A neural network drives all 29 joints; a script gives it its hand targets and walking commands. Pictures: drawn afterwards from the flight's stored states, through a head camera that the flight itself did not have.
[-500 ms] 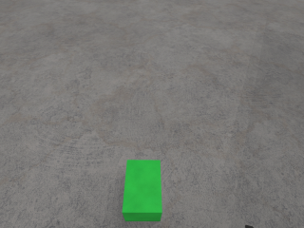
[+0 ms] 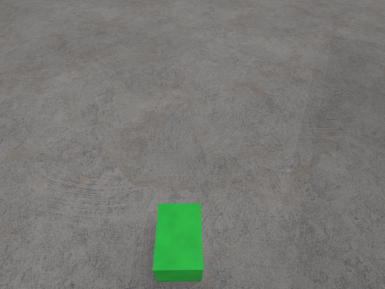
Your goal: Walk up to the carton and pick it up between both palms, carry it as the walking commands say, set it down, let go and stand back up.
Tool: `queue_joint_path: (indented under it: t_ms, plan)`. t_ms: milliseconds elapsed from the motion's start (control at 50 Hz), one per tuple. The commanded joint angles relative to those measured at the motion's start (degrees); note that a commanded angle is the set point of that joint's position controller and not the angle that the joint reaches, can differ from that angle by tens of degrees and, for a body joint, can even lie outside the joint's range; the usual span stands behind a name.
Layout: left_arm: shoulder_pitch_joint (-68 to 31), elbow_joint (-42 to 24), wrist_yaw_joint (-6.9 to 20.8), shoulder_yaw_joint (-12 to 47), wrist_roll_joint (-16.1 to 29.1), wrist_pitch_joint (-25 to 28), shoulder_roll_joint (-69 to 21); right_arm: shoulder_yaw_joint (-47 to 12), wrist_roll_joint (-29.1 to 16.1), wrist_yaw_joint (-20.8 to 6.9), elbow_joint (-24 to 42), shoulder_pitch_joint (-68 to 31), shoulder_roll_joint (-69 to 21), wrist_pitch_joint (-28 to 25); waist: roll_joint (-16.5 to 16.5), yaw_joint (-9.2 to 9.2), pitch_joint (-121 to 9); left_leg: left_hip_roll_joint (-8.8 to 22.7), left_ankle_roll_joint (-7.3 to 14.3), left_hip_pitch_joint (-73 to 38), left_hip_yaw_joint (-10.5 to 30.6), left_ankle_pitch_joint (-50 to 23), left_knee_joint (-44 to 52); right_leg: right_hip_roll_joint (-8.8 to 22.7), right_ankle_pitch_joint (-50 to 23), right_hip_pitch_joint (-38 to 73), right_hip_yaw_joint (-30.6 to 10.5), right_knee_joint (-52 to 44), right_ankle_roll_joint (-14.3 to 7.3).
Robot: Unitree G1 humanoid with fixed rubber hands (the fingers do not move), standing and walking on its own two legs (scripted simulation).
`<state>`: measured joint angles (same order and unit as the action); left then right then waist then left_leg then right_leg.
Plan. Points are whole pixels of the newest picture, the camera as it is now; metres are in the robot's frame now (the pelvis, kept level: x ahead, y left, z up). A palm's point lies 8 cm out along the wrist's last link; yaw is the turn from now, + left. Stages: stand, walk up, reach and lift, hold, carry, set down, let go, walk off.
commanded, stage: stand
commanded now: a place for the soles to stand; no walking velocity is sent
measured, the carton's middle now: (179, 241) +0.47 +0.05 -0.68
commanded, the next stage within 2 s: reach and lift in 0.14 s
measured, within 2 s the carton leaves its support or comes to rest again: neither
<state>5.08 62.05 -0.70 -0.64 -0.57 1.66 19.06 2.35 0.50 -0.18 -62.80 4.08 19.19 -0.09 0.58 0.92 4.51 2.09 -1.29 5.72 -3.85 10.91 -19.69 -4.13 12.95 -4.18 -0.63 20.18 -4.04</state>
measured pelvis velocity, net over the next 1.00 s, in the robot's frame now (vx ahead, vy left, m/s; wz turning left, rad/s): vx -0.11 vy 0.04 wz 0.03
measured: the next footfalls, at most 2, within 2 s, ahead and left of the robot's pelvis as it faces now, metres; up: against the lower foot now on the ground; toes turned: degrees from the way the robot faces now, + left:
none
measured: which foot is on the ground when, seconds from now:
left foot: down 0.00-1.00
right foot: down 0.00-1.00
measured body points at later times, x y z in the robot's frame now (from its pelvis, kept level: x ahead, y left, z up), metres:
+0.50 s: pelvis -0.05 +0.01 -0.05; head +0.09 +0.03 +0.38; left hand +0.17 +0.27 -0.17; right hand +0.19 -0.23 -0.15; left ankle +0.00 +0.13 -0.75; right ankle -0.02 -0.07 -0.75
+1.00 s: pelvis -0.11 +0.04 -0.11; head +0.14 +0.05 +0.27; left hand +0.33 +0.26 -0.21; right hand +0.33 -0.18 -0.20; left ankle +0.00 +0.13 -0.75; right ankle -0.02 -0.07 -0.75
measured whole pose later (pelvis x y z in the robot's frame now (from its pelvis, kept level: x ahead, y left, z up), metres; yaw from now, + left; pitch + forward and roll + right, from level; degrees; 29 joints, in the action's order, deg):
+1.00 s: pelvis -0.11 +0.04 -0.11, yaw +2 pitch +22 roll -1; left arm -47.0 39.8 -3.3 -10.6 1.1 -22.7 15.3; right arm 12.7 -1.8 1.0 -42.8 -47.0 16.1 21.0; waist 0.0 1.2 12.1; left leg 0.0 2.7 66.2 -2.5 17.9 -62.4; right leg -0.9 21.2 -63.9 1.8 63.4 -0.8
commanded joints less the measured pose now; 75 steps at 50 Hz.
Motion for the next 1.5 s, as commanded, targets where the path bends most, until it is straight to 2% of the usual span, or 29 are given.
queue_joint_path:
  t_ms: [0, 40, 120, 140, 160, 200, 220, 300, 340, 380, 500, 540, 680, 800, 840, 900, 960, 1000, 1060, 1080, 1100, 1160, 1220, 1340, 1360, 1380, 1400, 1440, 1480]
  plan:
    - [-3.6, -4.1, -0.7, -2.6, -0.1, 0.7, 13.6, 2.3, 0.3, 0.6, 4.2, -3.4, 12.2, -0.9, -1.0, 0.11, -6.3, 5.4, 2.4, -2.9, 5.2, -8.8, 0.1, 12.0, -17.6, -2.0, -10.3, -4.1, 1.5]
    - [-3.5, -4.7, -0.6, -2.0, -0.1, 0.9, 12.9, 2.3, 0.5, 0.3, 4.5, -2.5, 12.5, -0.9, 1.9, 0.43, -6.0, 5.4, 2.2, -4.4, 5.5, -7.7, 1.0, 11.8, -16.3, -4.4, -11.6, -5.2, 1.8]
    - [-2.3, -3.8, -0.6, -2.1, -0.2, 0.9, 12.6, 2.0, 0.1, 0.5, 4.7, -3.2, 10.8, -0.8, -4.0, -0.14, -6.4, 5.6, 2.1, -3.8, 5.4, -8.0, 0.0, 11.4, -16.9, -4.0, -10.1, -4.9, 1.8]
    - [-15.5, -23.9, 2.4, -8.2, -3.3, -3.0, 7.6, 3.9, -1.0, 0.2, 24.8, -17.0, 5.4, 0.9, -6.2, -3.99, -1.9, -2.0, 0.7, 12.5, 1.8, 3.2, -9.4, 5.9, -6.1, -13.2, -4.0, 6.4, 4.9]
    - [-16.1, -35.4, 2.0, -10.3, -4.0, -7.2, 9.6, 0.4, -1.2, 0.5, 38.2, -14.9, 2.3, 4.5, -4.1, -4.31, -0.9, -3.1, 1.3, 12.1, 2.1, 4.7, -10.9, 6.4, 0.9, -16.0, -4.9, 3.8, 5.2]
    - [-7.6, -31.0, 3.8, -11.5, -5.9, -12.7, 9.1, 2.6, 0.9, -0.7, 36.2, -9.8, 6.2, 9.9, -9.5, -1.25, -6.0, -3.3, 1.1, 8.4, 0.8, -0.5, -14.2, 6.3, -8.5, -15.6, -5.0, 6.6, 3.9]
    - [-6.8, -29.1, 4.5, -11.8, -5.0, -15.3, 9.2, 5.8, 1.5, -1.3, 32.8, -9.6, 8.0, 13.0, -8.1, 0.69, -4.7, -3.1, 0.7, 11.8, 1.3, 0.2, -14.3, 6.1, -8.6, -15.7, -3.5, 7.3, 4.2]
    - [-3.1, -33.5, 5.1, -13.8, -7.7, -16.6, 8.5, 5.9, 2.2, 0.4, 38.9, -4.1, 2.0, 16.5, -4.2, -0.62, -10.9, -3.9, 1.4, 17.6, 1.6, 0.9, -15.6, 4.5, -15.1, -10.8, -3.5, 11.0, 5.6]
    - [-4.2, -34.6, 5.2, -12.0, -5.7, -16.2, 6.7, 4.2, 0.4, 0.4, 35.5, -2.1, 1.0, 16.8, 4.0, 0.36, -15.4, -4.0, 0.1, 17.7, 2.5, -3.6, -19.4, 4.9, -17.3, -13.1, -4.4, 14.5, 5.0]
    - [-11.3, -38.0, 4.5, -10.9, -4.8, -15.4, 6.4, 4.8, -0.3, 0.8, 38.4, -6.5, 0.2, 15.6, 1.7, 2.83, -19.1, -3.7, 0.2, 18.1, 3.5, -4.8, -22.5, 4.4, -16.9, -17.3, -3.5, 18.0, 5.3]
    - [-28.0, -39.6, 3.0, -13.8, -3.6, -16.8, 8.6, 9.0, 0.5, 1.8, 43.2, -27.3, 4.8, 16.0, 1.8, 0.66, -29.6, -3.2, -0.4, 22.5, 3.3, -3.9, -28.4, 3.4, -7.6, -25.3, -2.1, 24.2, 6.1]
    - [-38.4, -45.0, 2.3, -12.0, -1.0, -17.8, 10.3, 9.8, -1.4, 2.2, 42.6, -33.0, 6.3, 16.5, 3.4, 2.0, -39.1, -2.9, -0.6, 20.6, 4.5, -5.1, -30.7, 3.3, -8.2, -25.0, -1.4, 27.9, 5.9]
    - [-40.2, -35.9, -0.1, -10.3, -0.3, -23.2, 5.3, 11.6, -1.8, 1.1, 37.4, -38.8, 8.7, 21.1, 4.0, 0.97, -45.1, -1.9, -0.5, 16.1, 6.4, -9.0, -31.5, 2.4, -7.2, -35.3, 2.1, 31.4, 5.5]
    - [-55.3, -33.5, -0.1, -10.7, 1.2, -23.4, 4.2, 8.8, -2.8, 0.4, 35.8, -55.3, 4.0, 21.1, -2.9, 0.75, -38.8, -2.4, 1.1, 27.8, 5.3, 3.1, -33.0, 2.9, 3.5, -40.6, 0.6, 31.0, 6.1]
    - [-57.6, -32.5, -0.6, -11.1, 1.3, -23.5, 6.6, 11.2, -1.3, 0.9, 30.8, -57.0, 8.3, 20.6, -2.5, 2.15, -45.9, -2.2, 0.1, 28.4, 5.3, 1.9, -34.5, 2.5, 1.8, -39.5, 1.6, 33.2, 5.7]
    - [-62.9, -31.4, -2.6, -11.9, -0.5, -23.0, 6.1, 12.1, -2.3, 1.6, 29.2, -62.4, 8.3, 19.9, 2.5, -0.45, -51.5, -3.0, -0.9, 22.7, 5.6, 1.0, -34.1, 1.7, 3.3, -43.5, 3.1, 33.2, 5.1]
    - [-73.4, -30.6, -3.4, -11.2, 2.1, -22.1, 4.7, 13.3, -1.9, 1.9, 27.6, -70.7, 9.3, 18.8, 1.1, 2.54, -55.2, -2.4, -0.1, 23.0, 7.4, 0.5, -35.4, 1.1, 2.6, -48.9, 3.0, 36.0, 4.9]
    - [-76.9, -30.6, -4.4, -10.5, 2.8, -20.9, 3.0, 13.4, -3.6, 1.6, 26.5, -74.4, 9.5, 17.0, 3.9, 1.67, -61.3, -2.2, -0.9, 19.9, 7.5, -2.1, -36.1, 0.8, 2.9, -52.2, 3.9, 36.4, 4.3]
    - [-80.6, -26.0, -5.9, -12.5, 2.7, -20.8, 6.9, 11.7, -4.1, 2.2, 26.5, -81.9, 11.6, 16.5, 2.3, -2.22, -66.2, -2.8, -0.2, 21.6, 7.1, -2.8, -37.8, 0.8, 4.1, -50.0, 2.6, 36.1, 4.7]
    - [-80.1, -26.5, -6.0, -11.1, 3.8, -20.1, 4.7, 12.0, -4.3, 2.8, 25.5, -80.0, 11.2, 15.8, -0.8, 1.2, -69.2, -2.8, 0.2, 21.8, 7.0, -5.7, -37.6, 0.1, 1.0, -48.4, 2.6, 36.1, 5.0]
    - [-85.1, -23.8, -6.0, -12.4, 3.6, -19.3, 5.7, 13.8, -4.1, 2.7, 23.4, -83.8, 11.7, 15.0, 0.0, -0.06, -67.6, -3.1, -0.2, 25.7, 7.6, -2.6, -37.7, 0.2, 3.8, -51.5, 3.2, 37.0, 4.7]
    - [-81.8, -23.6, -6.0, -12.9, 3.1, -17.4, 4.7, 15.4, -1.9, 3.6, 21.2, -80.4, 12.4, 13.5, 0.2, 1.66, -74.9, -4.1, 0.2, 23.6, 6.5, -12.1, -39.3, -1.0, -5.0, -47.9, 3.0, 38.0, 5.1]
    - [-89.7, -21.8, -5.9, -14.2, 3.0, -15.6, 6.2, 12.2, -4.7, 3.1, 19.0, -87.2, 9.0, 12.4, -1.2, -1.37, -72.1, -4.0, 1.1, 27.8, 6.8, -10.8, -41.2, -0.8, -2.8, -52.1, 2.3, 39.4, 4.3]
    - [-100.9, -26.8, -5.1, -10.2, 6.0, -14.0, 8.6, 13.5, -5.8, 5.3, 23.7, -94.8, 11.7, 11.1, 0.5, 1.37, -93.7, -5.2, 2.2, 21.8, 6.4, -20.6, -44.4, -1.7, -12.2, -46.3, 2.4, 41.7, 4.2]
    - [-101.0, -26.6, -5.3, -8.9, 6.5, -15.4, 7.8, 13.3, -6.6, 5.7, 24.7, -96.0, 12.0, 12.2, 1.1, 2.9, -97.5, -5.1, 3.1, 17.6, 7.3, -21.1, -44.3, -1.9, -12.5, -44.2, 3.2, 42.0, 4.3]
    - [-99.3, -25.0, -4.8, -10.4, 6.0, -15.7, 9.9, 12.4, -7.7, 5.9, 23.4, -95.2, 10.8, 13.1, 1.8, -0.35, -95.7, -5.2, 2.7, 19.7, 6.4, -19.8, -45.4, -1.6, -10.1, -45.9, 1.8, 42.5, 4.1]
    - [-103.8, -22.8, -4.8, -9.4, 6.7, -17.4, 9.9, 11.0, -9.1, 5.7, 25.4, -100.7, 11.9, 14.6, 0.2, 0.99, -97.5, -5.0, 3.3, 19.8, 6.9, -14.4, -45.4, -1.8, -6.1, -43.7, 2.0, 42.5, 4.1]
    - [-103.3, -26.4, -5.3, -11.3, 7.1, -18.2, 11.0, 11.6, -9.4, 6.1, 27.6, -98.6, 13.3, 15.4, 2.3, 0.82, -105.6, -5.7, 3.1, 13.5, 6.6, -23.2, -47.1, -1.3, -14.5, -38.4, 0.7, 42.6, 3.3]
    - [-105.1, -40.9, -6.3, -7.5, 11.2, -17.6, 10.6, 9.9, -11.1, 7.1, 41.3, -102.2, 14.8, 15.1, 3.1, 1.57, -121.7, -5.9, 3.1, 3.3, 8.3, -41.5, -51.0, -2.4, -30.0, -32.7, -0.4, 45.1, 2.9]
